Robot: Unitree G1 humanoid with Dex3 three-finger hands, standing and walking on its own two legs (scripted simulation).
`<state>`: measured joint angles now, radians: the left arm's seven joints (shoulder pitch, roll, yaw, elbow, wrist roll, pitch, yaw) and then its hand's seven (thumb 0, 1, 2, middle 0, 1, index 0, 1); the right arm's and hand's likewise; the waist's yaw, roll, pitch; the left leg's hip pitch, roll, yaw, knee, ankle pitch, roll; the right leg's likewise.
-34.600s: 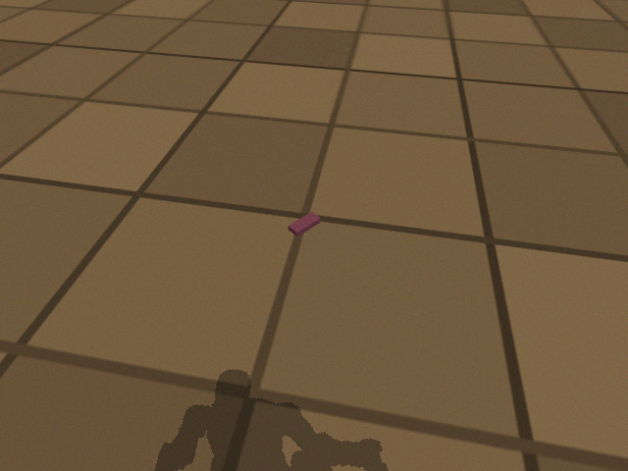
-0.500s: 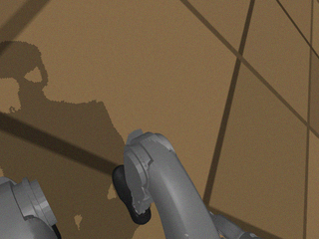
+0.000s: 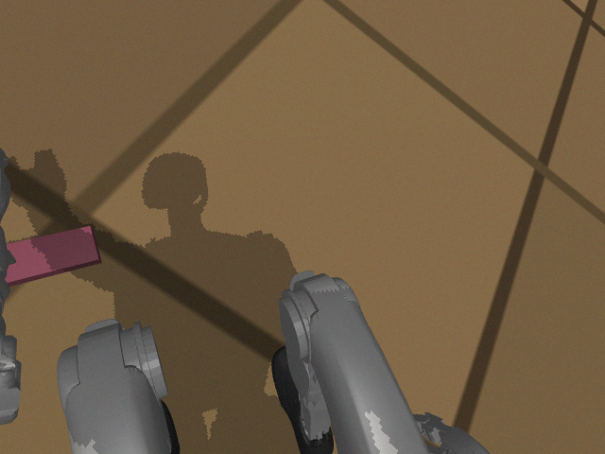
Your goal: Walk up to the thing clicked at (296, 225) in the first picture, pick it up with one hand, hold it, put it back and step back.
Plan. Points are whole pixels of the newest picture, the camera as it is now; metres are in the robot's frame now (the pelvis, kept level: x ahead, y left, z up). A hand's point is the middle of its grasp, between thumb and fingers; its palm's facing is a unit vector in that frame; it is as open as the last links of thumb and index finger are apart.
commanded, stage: withdraw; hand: left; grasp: from above
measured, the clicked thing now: (47, 256) +0.45 +0.29 -0.32
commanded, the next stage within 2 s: home in 0.36 s
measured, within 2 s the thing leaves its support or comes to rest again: neither
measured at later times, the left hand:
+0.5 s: hand (7, 246) +0.44 +0.30 -0.19, palm faces -0.45 -0.10 -0.89, open 13.8 cm
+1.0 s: hand out of the picture +0.36 +0.29 -0.02, palm faces -0.26 -0.59 -0.76, open 8.3 cm
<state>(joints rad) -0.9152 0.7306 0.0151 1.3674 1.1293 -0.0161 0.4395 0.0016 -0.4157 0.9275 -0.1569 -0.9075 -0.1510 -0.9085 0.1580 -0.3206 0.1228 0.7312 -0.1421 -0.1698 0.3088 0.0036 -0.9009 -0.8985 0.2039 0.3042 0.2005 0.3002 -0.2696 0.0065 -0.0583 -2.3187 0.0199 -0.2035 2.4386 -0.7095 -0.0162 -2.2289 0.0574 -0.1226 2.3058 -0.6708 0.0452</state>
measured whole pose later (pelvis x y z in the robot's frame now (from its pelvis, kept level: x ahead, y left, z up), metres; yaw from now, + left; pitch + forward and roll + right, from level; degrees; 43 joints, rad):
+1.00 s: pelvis +0.00 +0.00 +0.10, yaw +6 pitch +36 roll -6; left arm -0.48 0.49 0.06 0.71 0.61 0.05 0.07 0.00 0.67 0.89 -0.22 -0.36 -0.21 -0.37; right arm 0.15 -0.28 -0.02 0.64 -0.02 -0.01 0.13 0.01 -0.90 -0.90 0.21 0.30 0.20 0.30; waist -0.09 0.05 -0.19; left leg -2.04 0.02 -0.10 2.09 -0.68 -0.01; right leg -1.97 0.02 -0.05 2.03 -0.68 0.03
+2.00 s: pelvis +0.09 +0.01 +0.39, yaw +13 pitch +11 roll -3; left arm 0.52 0.22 0.04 -0.14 -0.06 0.45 0.03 0.01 0.90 0.90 -0.21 -0.30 -0.20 -0.30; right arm 0.30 -0.22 0.03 0.52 0.02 -0.21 -0.19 0.01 -0.90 -0.90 0.20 0.30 0.20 0.30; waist -0.05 0.05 -0.19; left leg -0.70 0.03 -0.07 1.00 -0.49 -0.01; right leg -0.63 0.01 -0.05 0.93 -0.48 0.01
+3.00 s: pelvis +0.08 +0.00 +0.38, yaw +13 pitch +9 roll -2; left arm 0.50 0.22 0.04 -0.12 -0.05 0.46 0.01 0.01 0.91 0.90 -0.20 -0.30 -0.20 -0.30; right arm 0.29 -0.22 0.03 0.54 0.01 -0.25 -0.19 0.01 -0.90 -0.90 0.21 0.30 0.20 0.30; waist -0.03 0.04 -0.17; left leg -0.70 0.03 -0.07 1.01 -0.48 -0.02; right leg -0.64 0.01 -0.05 0.95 -0.48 0.00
